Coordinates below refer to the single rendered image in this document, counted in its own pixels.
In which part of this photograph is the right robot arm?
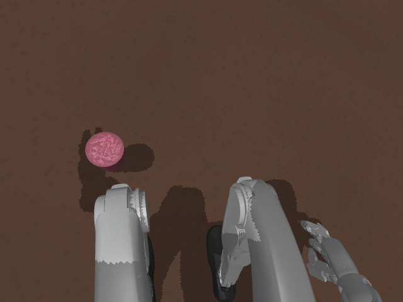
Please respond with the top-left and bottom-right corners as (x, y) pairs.
(337, 273), (382, 302)

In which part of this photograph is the right robot foot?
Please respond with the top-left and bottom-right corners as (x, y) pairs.
(207, 225), (236, 302)

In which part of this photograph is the cup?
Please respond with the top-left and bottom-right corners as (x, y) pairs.
(85, 132), (125, 172)

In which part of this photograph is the right robot hand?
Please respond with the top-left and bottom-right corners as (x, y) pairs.
(300, 220), (359, 284)

